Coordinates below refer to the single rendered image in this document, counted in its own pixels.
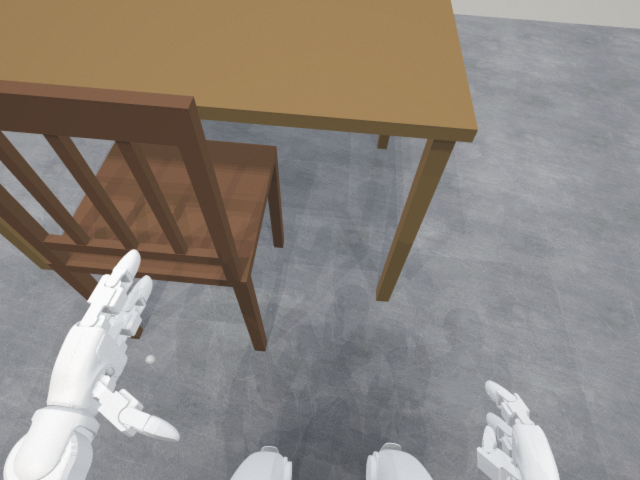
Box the left robot hand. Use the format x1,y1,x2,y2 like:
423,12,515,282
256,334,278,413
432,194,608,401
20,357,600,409
47,249,180,442

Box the left robot thigh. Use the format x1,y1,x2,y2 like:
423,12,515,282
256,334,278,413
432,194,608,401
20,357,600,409
230,452,292,480

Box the robot left forearm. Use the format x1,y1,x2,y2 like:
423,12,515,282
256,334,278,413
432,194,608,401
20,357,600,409
3,406,100,480

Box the right robot shin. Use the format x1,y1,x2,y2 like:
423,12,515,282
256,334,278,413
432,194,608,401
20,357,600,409
378,443,401,454

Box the table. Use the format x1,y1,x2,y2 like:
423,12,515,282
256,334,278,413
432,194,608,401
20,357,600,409
0,0,478,302

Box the chair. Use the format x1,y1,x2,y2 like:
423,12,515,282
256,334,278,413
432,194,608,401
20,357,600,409
0,80,284,351

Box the right robot hand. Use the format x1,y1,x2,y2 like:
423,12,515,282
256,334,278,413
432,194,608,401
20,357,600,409
477,380,560,480

